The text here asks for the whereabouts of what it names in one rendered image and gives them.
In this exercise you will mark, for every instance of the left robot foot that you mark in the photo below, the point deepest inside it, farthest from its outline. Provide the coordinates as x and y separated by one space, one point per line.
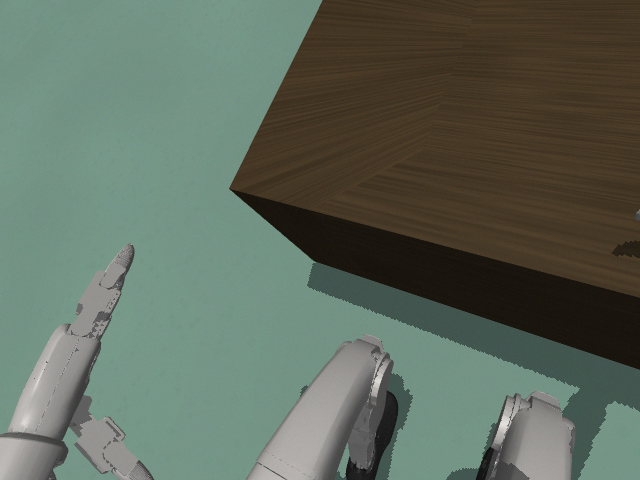
383 437

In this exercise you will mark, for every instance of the left robot arm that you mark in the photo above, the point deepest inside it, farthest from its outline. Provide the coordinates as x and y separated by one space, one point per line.
30 457

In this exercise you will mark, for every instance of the left robot hand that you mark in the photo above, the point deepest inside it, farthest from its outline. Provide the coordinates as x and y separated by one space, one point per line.
52 399

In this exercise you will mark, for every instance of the right robot foot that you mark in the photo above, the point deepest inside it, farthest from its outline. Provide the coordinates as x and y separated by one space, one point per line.
485 464

